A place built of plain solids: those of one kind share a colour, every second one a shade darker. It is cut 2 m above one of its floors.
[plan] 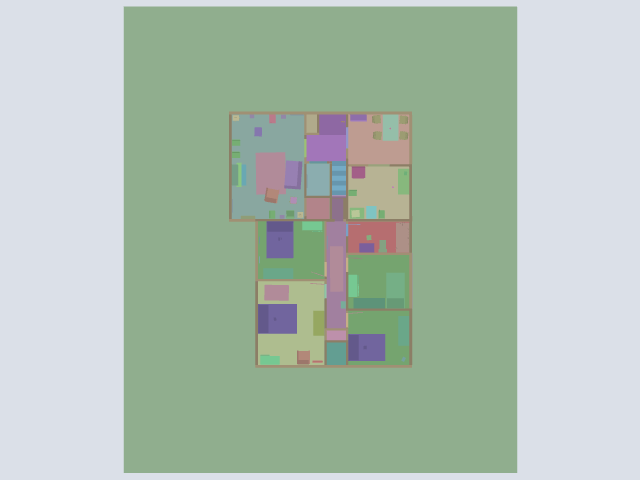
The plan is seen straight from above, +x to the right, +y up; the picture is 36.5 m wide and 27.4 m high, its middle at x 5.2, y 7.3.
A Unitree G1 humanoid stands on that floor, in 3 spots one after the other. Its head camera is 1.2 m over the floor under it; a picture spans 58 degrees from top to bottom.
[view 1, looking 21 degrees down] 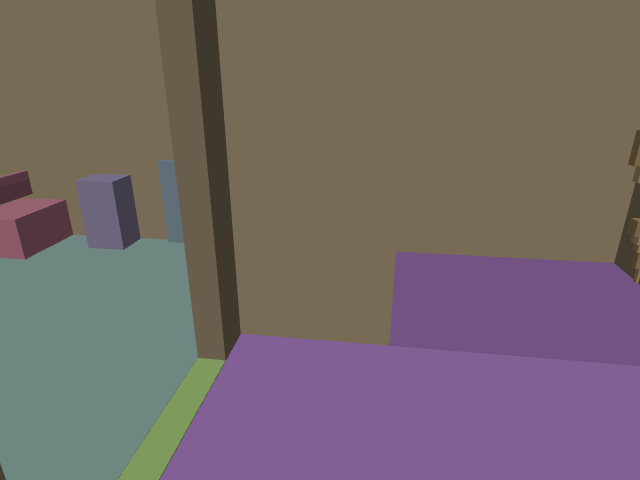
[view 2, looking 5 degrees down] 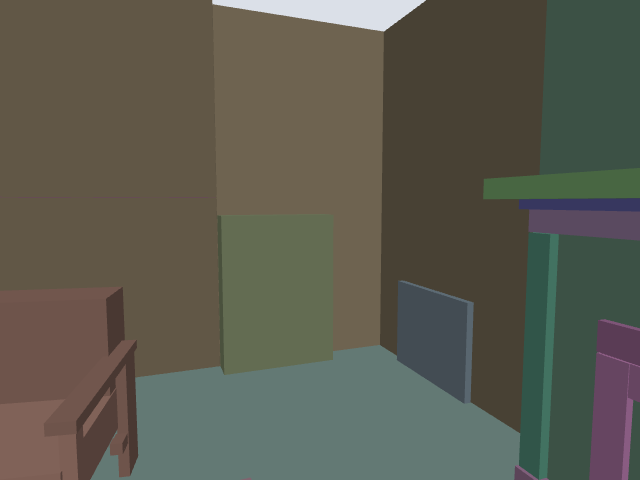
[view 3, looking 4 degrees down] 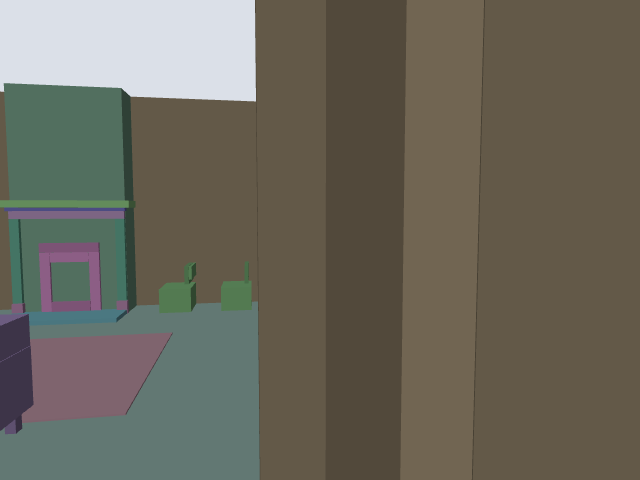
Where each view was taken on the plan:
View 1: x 5.08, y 11.53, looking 98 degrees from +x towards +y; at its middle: wall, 1.91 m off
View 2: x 1.93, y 11.68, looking -111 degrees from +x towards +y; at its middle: leaning_mirror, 3.21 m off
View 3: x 5.82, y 13.05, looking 171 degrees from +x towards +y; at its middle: wall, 1.41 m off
